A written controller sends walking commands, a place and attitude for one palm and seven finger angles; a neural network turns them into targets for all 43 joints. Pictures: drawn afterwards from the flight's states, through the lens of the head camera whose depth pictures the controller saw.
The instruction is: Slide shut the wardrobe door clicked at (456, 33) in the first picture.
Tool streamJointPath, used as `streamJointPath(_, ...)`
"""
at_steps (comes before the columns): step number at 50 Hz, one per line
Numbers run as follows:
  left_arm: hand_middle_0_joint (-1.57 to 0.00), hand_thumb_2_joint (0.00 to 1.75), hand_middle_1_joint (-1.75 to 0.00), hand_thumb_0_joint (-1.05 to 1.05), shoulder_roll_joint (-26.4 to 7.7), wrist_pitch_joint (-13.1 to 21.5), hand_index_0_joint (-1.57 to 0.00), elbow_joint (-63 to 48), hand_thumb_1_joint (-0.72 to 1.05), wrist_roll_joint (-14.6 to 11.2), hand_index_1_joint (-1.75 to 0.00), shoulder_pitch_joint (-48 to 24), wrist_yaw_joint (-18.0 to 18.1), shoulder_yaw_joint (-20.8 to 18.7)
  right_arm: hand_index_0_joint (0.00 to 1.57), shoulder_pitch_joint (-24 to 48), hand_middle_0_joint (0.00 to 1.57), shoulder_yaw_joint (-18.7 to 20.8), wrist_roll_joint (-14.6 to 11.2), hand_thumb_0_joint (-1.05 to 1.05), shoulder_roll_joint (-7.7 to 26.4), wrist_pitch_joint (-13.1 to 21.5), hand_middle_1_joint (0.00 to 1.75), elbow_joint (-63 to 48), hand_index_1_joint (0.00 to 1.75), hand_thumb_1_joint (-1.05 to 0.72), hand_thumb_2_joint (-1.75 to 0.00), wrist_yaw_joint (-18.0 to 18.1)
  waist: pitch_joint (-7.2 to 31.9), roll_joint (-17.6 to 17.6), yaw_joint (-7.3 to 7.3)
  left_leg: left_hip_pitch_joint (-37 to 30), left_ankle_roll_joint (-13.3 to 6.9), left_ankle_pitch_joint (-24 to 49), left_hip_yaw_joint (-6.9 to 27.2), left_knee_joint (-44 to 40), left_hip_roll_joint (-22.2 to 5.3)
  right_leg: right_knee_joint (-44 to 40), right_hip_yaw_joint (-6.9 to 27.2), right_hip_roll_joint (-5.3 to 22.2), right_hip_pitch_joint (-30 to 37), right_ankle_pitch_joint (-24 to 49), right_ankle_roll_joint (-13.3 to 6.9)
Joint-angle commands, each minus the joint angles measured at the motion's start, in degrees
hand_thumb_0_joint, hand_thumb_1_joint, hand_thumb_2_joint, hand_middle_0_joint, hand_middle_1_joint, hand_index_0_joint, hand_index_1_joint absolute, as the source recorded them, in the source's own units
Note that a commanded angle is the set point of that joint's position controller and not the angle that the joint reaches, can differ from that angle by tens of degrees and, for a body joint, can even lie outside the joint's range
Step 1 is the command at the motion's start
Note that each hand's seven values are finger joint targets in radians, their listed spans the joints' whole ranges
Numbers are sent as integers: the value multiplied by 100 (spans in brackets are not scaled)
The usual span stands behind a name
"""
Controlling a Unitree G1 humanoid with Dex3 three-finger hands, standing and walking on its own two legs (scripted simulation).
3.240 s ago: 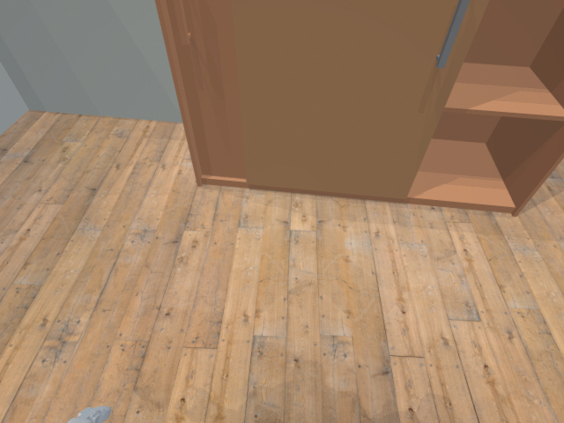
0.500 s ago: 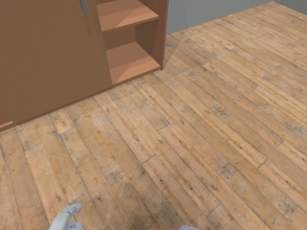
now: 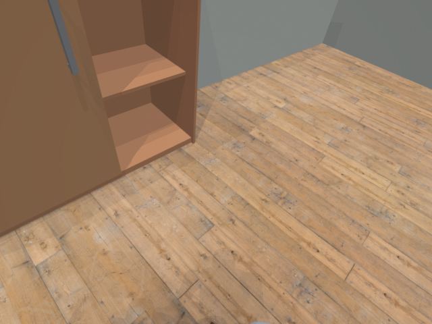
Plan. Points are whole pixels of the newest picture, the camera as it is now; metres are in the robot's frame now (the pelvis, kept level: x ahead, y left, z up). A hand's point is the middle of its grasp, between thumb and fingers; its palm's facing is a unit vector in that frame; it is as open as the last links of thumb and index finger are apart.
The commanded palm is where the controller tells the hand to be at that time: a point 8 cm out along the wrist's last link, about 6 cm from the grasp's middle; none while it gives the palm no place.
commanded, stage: walk to a spot facing it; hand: left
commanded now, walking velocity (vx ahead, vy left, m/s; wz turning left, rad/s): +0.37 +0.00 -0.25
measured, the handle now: (59, 28) +0.95 +0.59 +0.11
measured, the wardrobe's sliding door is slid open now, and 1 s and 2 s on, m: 0.53 0.53 0.53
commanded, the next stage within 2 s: turn to face it in 0.78 s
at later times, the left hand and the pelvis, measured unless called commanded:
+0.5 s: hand (179, 256) +0.32 +0.10 -0.17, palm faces -0.01 -0.98 -0.21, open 7.1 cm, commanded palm none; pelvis +0.21 -0.08 -0.01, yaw -4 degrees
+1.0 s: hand (166, 248) +0.35 +0.13 -0.20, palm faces +0.12 -0.98 -0.15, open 7.3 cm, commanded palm none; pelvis +0.41 -0.03 -0.02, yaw +2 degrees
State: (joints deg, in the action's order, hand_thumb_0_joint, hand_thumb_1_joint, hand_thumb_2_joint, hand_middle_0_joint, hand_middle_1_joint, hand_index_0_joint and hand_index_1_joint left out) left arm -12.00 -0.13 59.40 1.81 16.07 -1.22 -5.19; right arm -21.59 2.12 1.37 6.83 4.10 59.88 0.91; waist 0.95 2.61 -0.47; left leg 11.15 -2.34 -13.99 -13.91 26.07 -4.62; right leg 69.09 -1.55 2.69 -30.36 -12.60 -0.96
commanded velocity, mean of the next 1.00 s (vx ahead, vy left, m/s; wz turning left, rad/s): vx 0.29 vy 0.00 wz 0.11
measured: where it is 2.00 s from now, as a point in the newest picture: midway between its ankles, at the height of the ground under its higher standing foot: (219, 280)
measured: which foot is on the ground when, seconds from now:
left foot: down 0.00-0.34, up 0.36-0.86, down 0.88-1.00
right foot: up 0.00-0.32, down 0.34-0.88, up 0.90-1.00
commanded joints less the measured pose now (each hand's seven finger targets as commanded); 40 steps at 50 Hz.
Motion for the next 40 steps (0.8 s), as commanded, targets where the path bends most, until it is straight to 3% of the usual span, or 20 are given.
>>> streamJointPath(1,-20,90,-30,0,25,23,-20,-303,90,29,-30,-90,-56,27,20,-574,20,149,-18,0,707,176,30,62,30,-90,-90,70,-576,-666,-14,-563,-279,-15,1047,-1838,-1455,-369,85,414,-1042,397,160)
streamJointPath(5,-20,90,-30,0,132,40,-20,-422,90,26,-30,-646,-83,79,20,-922,20,135,-8,0,619,158,30,326,30,-90,-90,66,-800,-788,-156,-958,-437,552,677,-1830,-1496,-1497,-215,547,-1204,428,208)
streamJointPath(8,-20,90,-30,0,210,88,-20,-484,90,-2,-30,-1131,-81,122,20,-1183,20,129,29,0,606,109,30,506,30,-90,-90,47,-937,-969,-357,-1025,-451,964,456,-1728,-1498,-2364,-481,440,-879,270,133)
streamJointPath(12,-20,90,-30,0,198,175,-20,-465,90,-15,-30,-1288,-75,139,20,-1189,20,139,66,0,694,52,30,604,30,-90,-90,30,-977,-1147,-347,-1082,-393,1558,209,-1371,-1519,-3034,-693,205,-312,107,-52)
streamJointPath(13,-20,90,-30,0,153,207,-20,-442,90,-9,-30,-1210,-63,132,20,-1203,20,149,68,0,701,37,30,625,30,-90,-90,24,-911,-1099,-282,-1107,-362,2011,183,-1125,-1512,-3202,-800,88,-34,-56,-119)
streamJointPath(14,-20,90,-30,0,104,241,-20,-331,90,-3,-30,-882,-55,107,20,-1091,20,157,57,0,757,27,30,614,30,-90,-90,36,-705,-1070,-90,-1096,-310,2705,70,-663,-1501,-3399,-902,-51,506,-121,-199)
streamJointPath(15,-20,90,-30,0,-17,291,-20,-89,90,11,-30,-141,-38,58,20,-943,20,170,30,0,812,22,30,602,30,-90,-90,36,-297,-908,289,-1000,-167,3264,-110,217,-1347,-3755,-1051,-251,1464,59,-285)
streamJointPath(16,-20,90,-30,0,-333,352,-20,225,90,31,-30,869,4,-43,20,-784,20,196,-15,0,839,32,30,555,30,-90,-90,-5,341,-601,755,-328,27,2979,-277,1470,-1126,-3877,-805,-112,2889,287,-403)
streamJointPath(17,-20,90,-30,0,-1007,416,-20,415,90,41,-30,1622,92,-209,20,-946,20,145,-105,0,490,60,30,413,30,-90,-90,-65,1101,869,950,1296,229,542,-288,3276,-564,-4324,1153,1368,4454,-150,-823)
streamJointPath(18,-20,90,-30,0,-1364,408,-20,500,90,-87,-30,1908,150,-226,20,-665,20,79,-130,0,354,27,30,133,30,-90,-90,-60,1109,1141,838,2456,287,-1867,413,4761,73,-5103,3088,2354,4694,415,-1260)
streamJointPath(19,-20,90,-30,0,-1361,384,-20,400,90,-130,-30,1449,166,-247,20,-370,20,144,-134,0,397,-14,30,142,30,-90,-90,-55,857,739,754,2597,191,-1514,1045,5353,-237,-5412,2865,2444,3967,-420,-1228)
streamJointPath(20,-20,90,-30,0,-1017,383,-20,210,90,-115,-30,864,170,-151,20,-130,20,180,-87,0,372,-37,30,80,30,-90,-90,-50,240,368,556,2772,200,-938,1209,5496,-443,-5657,2543,2299,3120,-1033,-1097)
streamJointPath(21,-20,90,-30,0,-578,408,-20,154,90,-106,-30,456,186,-17,20,31,20,183,-33,0,321,-79,30,120,30,-90,-90,-54,-276,8,349,2586,198,-457,1284,5206,-649,-5746,1801,1997,2233,-919,-867)
streamJointPath(22,-20,90,-30,0,-295,452,-20,125,90,-81,-30,264,192,91,20,-87,20,157,2,0,204,-140,30,186,30,-90,-90,-58,-465,-90,139,2300,228,-192,1259,4927,-681,-5844,1233,1757,1710,-540,-716)
streamJointPath(24,-20,90,-30,0,-66,537,-20,107,90,-20,-30,242,218,111,20,-458,20,160,45,0,88,-244,30,277,30,-90,-90,-83,-360,36,-102,2112,308,-13,1197,4501,-682,-5887,557,1515,1513,18,-672)
streamJointPath(28,-20,90,-30,0,-149,606,-20,169,90,-38,-30,384,219,156,20,59,20,176,32,0,202,-293,30,-22,30,-90,-90,-166,-454,124,-100,2516,423,353,1145,3690,-660,-5960,82,1420,1855,592,-730)
streamJointPath(32,-20,90,-30,0,-246,637,-20,231,90,-66,-30,575,218,207,20,1008,20,145,17,0,350,-283,30,-429,30,-90,-90,-275,-812,208,42,2652,430,743,993,2491,-626,-6021,-250,1400,2093,864,-717)
streamJointPath(38,-20,90,-30,0,-462,572,-20,420,90,-38,-30,921,250,203,20,1705,20,102,3,0,470,-233,30,-700,30,-90,-90,-337,-983,61,201,2121,179,576,723,1421,-351,-5743,-445,1566,2739,1709,-588)
streamJointPath(40,-20,90,-30,0,-556,542,-20,436,90,-37,-30,921,255,177,20,1509,20,112,11,0,547,-197,30,-670,30,-90,-90,-302,-857,109,69,1566,50,226,536,1137,-134,-5173,-602,1573,2871,2678,-566)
